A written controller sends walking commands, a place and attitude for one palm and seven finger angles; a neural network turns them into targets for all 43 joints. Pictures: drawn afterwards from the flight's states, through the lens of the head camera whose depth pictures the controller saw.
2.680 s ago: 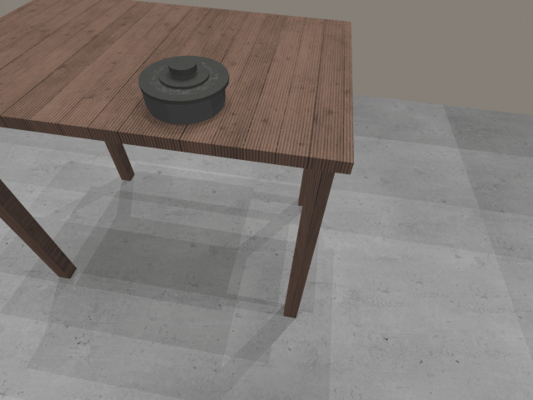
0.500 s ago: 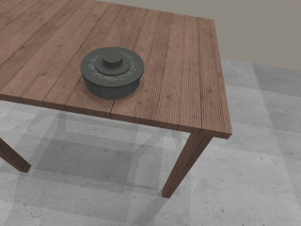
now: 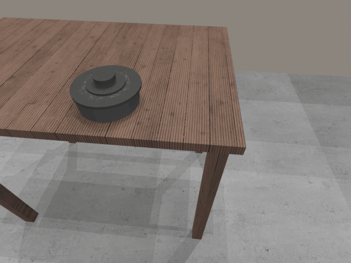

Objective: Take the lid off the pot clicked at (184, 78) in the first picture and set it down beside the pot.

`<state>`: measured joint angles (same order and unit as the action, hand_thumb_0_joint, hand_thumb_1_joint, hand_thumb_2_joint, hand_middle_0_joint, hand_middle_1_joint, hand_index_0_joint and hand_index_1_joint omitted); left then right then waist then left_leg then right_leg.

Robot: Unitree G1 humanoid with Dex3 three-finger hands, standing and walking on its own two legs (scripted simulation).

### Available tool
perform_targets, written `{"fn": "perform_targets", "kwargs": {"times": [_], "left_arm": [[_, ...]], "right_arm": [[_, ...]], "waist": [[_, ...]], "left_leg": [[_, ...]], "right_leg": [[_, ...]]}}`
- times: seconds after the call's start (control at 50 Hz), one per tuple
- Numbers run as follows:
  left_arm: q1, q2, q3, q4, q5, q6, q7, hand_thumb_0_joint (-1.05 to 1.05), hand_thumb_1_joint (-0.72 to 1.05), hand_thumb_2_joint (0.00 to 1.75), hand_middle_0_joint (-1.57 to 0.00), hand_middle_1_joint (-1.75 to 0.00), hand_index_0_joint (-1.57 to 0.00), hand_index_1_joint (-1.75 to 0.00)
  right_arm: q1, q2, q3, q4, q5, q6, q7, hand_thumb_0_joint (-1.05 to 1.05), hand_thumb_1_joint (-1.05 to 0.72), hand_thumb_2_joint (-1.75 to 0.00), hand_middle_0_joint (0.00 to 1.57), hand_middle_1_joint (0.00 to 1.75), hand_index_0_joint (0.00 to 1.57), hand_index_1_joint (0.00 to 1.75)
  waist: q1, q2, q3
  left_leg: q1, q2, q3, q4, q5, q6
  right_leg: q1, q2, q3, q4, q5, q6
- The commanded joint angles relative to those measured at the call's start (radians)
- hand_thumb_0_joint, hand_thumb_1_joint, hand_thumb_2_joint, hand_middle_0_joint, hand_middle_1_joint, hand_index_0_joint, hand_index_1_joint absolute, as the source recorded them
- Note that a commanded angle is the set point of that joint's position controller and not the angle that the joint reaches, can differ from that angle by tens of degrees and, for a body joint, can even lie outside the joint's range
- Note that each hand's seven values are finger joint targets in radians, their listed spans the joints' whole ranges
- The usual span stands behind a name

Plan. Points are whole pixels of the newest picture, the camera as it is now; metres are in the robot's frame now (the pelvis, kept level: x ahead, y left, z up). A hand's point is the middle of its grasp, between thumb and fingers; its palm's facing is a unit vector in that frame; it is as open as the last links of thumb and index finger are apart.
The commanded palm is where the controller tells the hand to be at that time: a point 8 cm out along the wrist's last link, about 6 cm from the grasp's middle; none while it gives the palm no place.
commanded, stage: come to a stop and stand still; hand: left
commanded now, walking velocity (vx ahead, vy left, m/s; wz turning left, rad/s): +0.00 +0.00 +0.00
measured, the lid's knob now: (104, 76) +0.51 +0.20 +0.17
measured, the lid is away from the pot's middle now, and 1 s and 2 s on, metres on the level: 0.00 0.00 0.00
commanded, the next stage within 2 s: look again from close up in 0.42 s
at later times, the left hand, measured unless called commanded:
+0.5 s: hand out of the picture +0.05 +0.19 -0.17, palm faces +0.03 -0.97 -0.23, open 7.3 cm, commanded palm none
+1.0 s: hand out of the picture +0.05 +0.20 -0.16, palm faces +0.04 -0.97 -0.23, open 7.3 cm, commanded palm none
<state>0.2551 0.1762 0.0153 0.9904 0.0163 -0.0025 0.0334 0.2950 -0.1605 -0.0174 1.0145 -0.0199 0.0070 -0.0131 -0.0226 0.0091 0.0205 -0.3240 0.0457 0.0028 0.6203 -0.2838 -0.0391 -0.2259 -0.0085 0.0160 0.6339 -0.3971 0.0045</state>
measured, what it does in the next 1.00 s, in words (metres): stands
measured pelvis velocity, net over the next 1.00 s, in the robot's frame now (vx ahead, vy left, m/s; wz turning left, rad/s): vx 0.02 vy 0.00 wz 0.00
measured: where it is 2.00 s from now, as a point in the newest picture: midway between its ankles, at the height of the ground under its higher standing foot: outside the picture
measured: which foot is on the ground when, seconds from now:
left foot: down 0.00-1.00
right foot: down 0.00-1.00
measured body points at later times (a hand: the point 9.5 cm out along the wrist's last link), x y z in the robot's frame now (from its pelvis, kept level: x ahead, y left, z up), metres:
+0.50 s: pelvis +0.02 +0.00 +0.00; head +0.04 +0.00 +0.45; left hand +0.05 +0.24 -0.15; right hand +0.06 -0.24 -0.15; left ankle +0.03 +0.15 -0.72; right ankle -0.03 -0.12 -0.72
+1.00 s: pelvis +0.02 +0.00 +0.01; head +0.03 +0.01 +0.46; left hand +0.05 +0.25 -0.15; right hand +0.05 -0.23 -0.15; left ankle +0.03 +0.15 -0.72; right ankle -0.03 -0.12 -0.72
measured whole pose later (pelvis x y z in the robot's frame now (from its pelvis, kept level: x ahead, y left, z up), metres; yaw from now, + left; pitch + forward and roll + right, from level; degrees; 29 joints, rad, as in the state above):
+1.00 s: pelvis +0.02 +0.00 +0.01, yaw +0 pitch -1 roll +1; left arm 0.26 0.20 0.03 1.02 0.01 0.00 0.03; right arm 0.23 -0.17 -0.01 1.07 -0.01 0.00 -0.02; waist 0.00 -0.02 0.04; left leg -0.26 0.04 0.01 0.55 -0.27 -0.03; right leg -0.16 -0.02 0.02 0.56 -0.38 0.01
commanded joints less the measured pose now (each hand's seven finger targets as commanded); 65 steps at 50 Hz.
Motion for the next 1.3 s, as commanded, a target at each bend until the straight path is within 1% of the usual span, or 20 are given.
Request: {"fn": "perform_targets", "kwargs": {"times": [0.0,0.04,0.1,0.12,0.18,0.24,0.28,0.32,0.34,0.4,0.42,0.66,0.72,0.78,0.86,0.9,0.94,0.98,1.06,1.28], "left_arm": [[0.046,0.135,0.034,-0.055,-0.001,-0.015,0.006,0.0,0.9,0.9,-0.2,-0.3,-0.2,-0.3],[0.049,0.134,0.036,-0.055,-0.001,-0.016,0.007,0.0,0.9,0.9,-0.2,-0.3,-0.2,-0.3],[0.05,0.14,0.038,-0.052,-0.001,-0.016,0.004,0.0,0.9,0.9,-0.2,-0.3,-0.2,-0.3],[0.044,0.143,0.038,-0.054,-0.001,-0.015,0.004,0.0,0.9,0.9,-0.2,-0.3,-0.2,-0.3],[0.046,0.153,0.041,-0.053,0.0,-0.018,0.004,0.0,0.9,0.9,-0.2,-0.3,-0.2,-0.3],[0.046,0.149,0.04,-0.05,0.0,-0.017,0.004,0.0,0.9,0.9,-0.2,-0.3,-0.2,-0.3],[0.052,0.152,0.04,-0.044,0.0,-0.017,0.003,0.0,0.9,0.9,-0.2,-0.3,-0.2,-0.3],[0.054,0.149,0.039,-0.044,-0.001,-0.016,0.002,0.0,0.9,0.9,-0.2,-0.3,-0.2,-0.3],[0.055,0.151,0.039,-0.042,0.0,-0.016,0.002,0.0,0.9,0.9,-0.2,-0.3,-0.2,-0.3],[0.058,0.151,0.04,-0.035,0.0,-0.016,0.0,0.0,0.9,0.9,-0.2,-0.3,-0.2,-0.3],[0.058,0.149,0.038,-0.036,0.0,-0.016,0.0,0.0,0.9,0.9,-0.2,-0.3,-0.2,-0.3],[0.058,0.145,0.037,-0.023,0.0,-0.014,-0.001,0.0,0.9,0.9,-0.2,-0.3,-0.2,-0.3],[0.061,0.142,0.037,-0.022,-0.001,-0.013,-0.002,0.0,0.9,0.9,-0.2,-0.3,-0.2,-0.3],[0.059,0.145,0.039,-0.022,-0.001,-0.015,-0.001,0.0,0.9,0.9,-0.2,-0.3,-0.2,-0.3],[0.058,0.14,0.039,-0.02,-0.001,-0.012,-0.001,0.0,0.9,0.9,-0.2,-0.3,-0.2,-0.3],[0.06,0.141,0.039,-0.017,-0.002,-0.012,-0.002,0.0,0.9,0.9,-0.2,-0.3,-0.2,-0.3],[0.06,0.139,0.038,-0.017,-0.002,-0.012,-0.002,0.0,0.9,0.9,-0.2,-0.3,-0.2,-0.3],[0.058,0.138,0.037,-0.015,-0.001,-0.013,-0.002,0.0,0.9,0.9,-0.2,-0.3,-0.2,-0.3],[0.064,0.136,0.037,-0.012,-0.002,-0.013,-0.002,0.0,0.9,0.9,-0.2,-0.3,-0.2,-0.3],[0.065,0.119,0.036,-0.006,-0.002,-0.01,-0.003,0.0,0.9,0.9,-0.2,-0.3,-0.2,-0.3]], "right_arm": [[0.024,-0.101,-0.023,-0.044,0.002,-0.029,-0.008,0.0,-0.9,-0.9,0.2,0.3,0.2,0.3],[0.017,-0.114,-0.024,-0.043,0.003,-0.028,-0.009,0.0,-0.9,-0.9,0.2,0.3,0.2,0.3],[0.006,-0.105,-0.022,-0.041,0.003,-0.027,-0.01,0.0,-0.9,-0.9,0.2,0.3,0.2,0.3],[0.002,-0.114,-0.023,-0.04,0.003,-0.026,-0.01,0.0,-0.9,-0.9,0.2,0.3,0.2,0.3],[0.003,-0.114,-0.023,-0.034,0.004,-0.026,-0.009,0.0,-0.9,-0.9,0.2,0.3,0.2,0.3],[-0.008,-0.122,-0.023,-0.03,0.006,-0.027,-0.01,0.0,-0.9,-0.9,0.2,0.3,0.2,0.3],[-0.021,-0.12,-0.022,-0.028,0.006,-0.025,-0.01,0.0,-0.9,-0.9,0.2,0.3,0.2,0.3],[-0.026,-0.127,-0.023,-0.026,0.007,-0.026,-0.011,0.0,-0.9,-0.9,0.2,0.3,0.2,0.3],[-0.03,-0.123,-0.023,-0.023,0.007,-0.025,-0.01,0.0,-0.9,-0.9,0.2,0.3,0.2,0.3],[-0.035,-0.123,-0.023,-0.022,0.008,-0.027,-0.011,0.0,-0.9,-0.9,0.2,0.3,0.2,0.3],[-0.035,-0.132,-0.024,-0.02,0.008,-0.028,-0.012,0.0,-0.9,-0.9,0.2,0.3,0.2,0.3],[-0.052,-0.134,-0.023,-0.015,0.008,-0.027,-0.011,0.0,-0.9,-0.9,0.2,0.3,0.2,0.3],[-0.052,-0.133,-0.024,-0.012,0.008,-0.028,-0.012,0.0,-0.9,-0.9,0.2,0.3,0.2,0.3],[-0.045,-0.129,-0.022,-0.007,0.009,-0.029,-0.012,0.0,-0.9,-0.9,0.2,0.3,0.2,0.3],[-0.043,-0.125,-0.021,-0.001,0.008,-0.028,-0.012,0.0,-0.9,-0.9,0.2,0.3,0.2,0.3],[-0.042,-0.121,-0.021,0.0,0.008,-0.028,-0.013,0.0,-0.9,-0.9,0.2,0.3,0.2,0.3],[-0.04,-0.123,-0.021,0.002,0.009,-0.028,-0.012,0.0,-0.9,-0.9,0.2,0.3,0.2,0.3],[-0.038,-0.121,-0.021,0.005,0.008,-0.027,-0.012,0.0,-0.9,-0.9,0.2,0.3,0.2,0.3],[-0.036,-0.117,-0.02,0.009,0.009,-0.027,-0.012,0.0,-0.9,-0.9,0.2,0.3,0.2,0.3],[-0.016,-0.114,-0.02,0.02,0.009,-0.029,-0.015,0.0,-0.9,-0.9,0.2,0.3,0.2,0.3]], "waist": [[0.014,-0.001,0.014],[0.017,0.004,0.015],[0.018,-0.03,0.006],[0.016,-0.014,0.017],[0.014,-0.039,-0.014],[0.015,-0.012,-0.011],[0.018,-0.022,0.0],[0.018,0.003,-0.004],[0.019,-0.011,0.003],[0.018,-0.012,-0.015],[0.019,0.007,-0.017],[0.022,0.003,-0.003],[0.025,-0.017,-0.004],[0.023,-0.012,-0.012],[0.024,0.005,0.001],[0.026,-0.022,-0.004],[0.024,-0.004,0.003],[0.022,-0.021,0.009],[0.026,-0.022,0.011],[0.022,0.018,0.02]], "left_leg": [[0.067,0.047,-0.033,-0.108,0.187,0.057],[0.058,0.054,-0.038,-0.099,0.209,0.062],[0.08,0.041,-0.018,-0.1,0.189,0.053],[0.077,0.039,-0.018,-0.092,0.189,0.052],[0.086,0.037,-0.008,-0.078,0.223,0.05],[0.107,0.045,-0.018,-0.09,0.251,0.055],[0.098,0.039,-0.013,-0.085,0.232,0.051],[0.121,0.046,-0.023,-0.096,0.248,0.055],[0.112,0.046,-0.019,-0.097,0.239,0.054],[0.139,0.048,-0.018,-0.108,0.257,0.053],[0.14,0.051,-0.023,-0.102,0.28,0.055],[0.132,0.049,-0.034,-0.122,0.257,0.057],[0.138,0.05,-0.036,-0.124,0.262,0.057],[0.135,0.048,-0.034,-0.123,0.277,0.056],[0.127,0.049,-0.041,-0.138,0.249,0.058],[0.138,0.049,-0.04,-0.144,0.243,0.058],[0.131,0.046,-0.038,-0.138,0.235,0.056],[0.125,0.041,-0.036,-0.134,0.232,0.052],[0.126,0.04,-0.035,-0.134,0.231,0.051],[0.121,0.048,-0.053,-0.161,0.212,0.057]], "right_leg": [[-0.069,-0.056,0.049,-0.138,0.188,-0.044],[-0.053,-0.056,0.043,-0.135,0.204,-0.042],[-0.051,-0.068,0.063,-0.15,0.237,-0.047],[-0.058,-0.07,0.062,-0.15,0.24,-0.045],[-0.025,-0.08,0.072,-0.15,0.3,-0.049],[-0.033,-0.072,0.06,-0.141,0.303,-0.042],[-0.031,-0.077,0.071,-0.157,0.305,-0.044],[-0.039,-0.071,0.061,-0.15,0.298,-0.04],[-0.036,-0.072,0.065,-0.157,0.293,-0.04],[-0.031,-0.071,0.062,-0.153,0.312,-0.039],[-0.03,-0.07,0.056,-0.149,0.319,-0.037],[-0.025,-0.071,0.056,-0.167,0.285,-0.032],[-0.023,-0.072,0.054,-0.171,0.291,-0.03],[-0.011,-0.076,0.055,-0.168,0.311,-0.032],[-0.02,-0.072,0.051,-0.174,0.264,-0.03],[-0.017,-0.07,0.049,-0.178,0.269,-0.03],[-0.022,-0.076,0.054,-0.184,0.265,-0.03],[-0.023,-0.077,0.06,-0.187,0.275,-0.033],[-0.022,-0.08,0.061,-0.196,0.276,-0.032],[-0.03,-0.065,0.045,-0.193,0.22,-0.029]]}}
